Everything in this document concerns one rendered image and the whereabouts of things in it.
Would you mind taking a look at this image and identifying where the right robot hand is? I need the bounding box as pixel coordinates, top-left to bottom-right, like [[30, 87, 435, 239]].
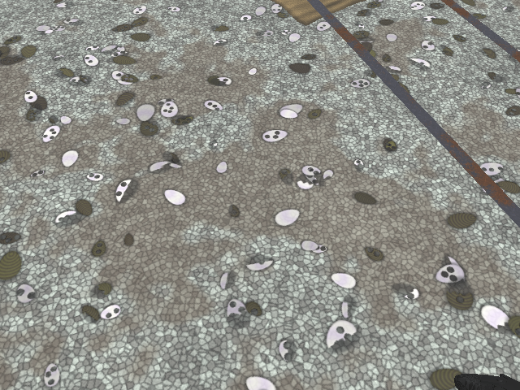
[[454, 374, 520, 390]]

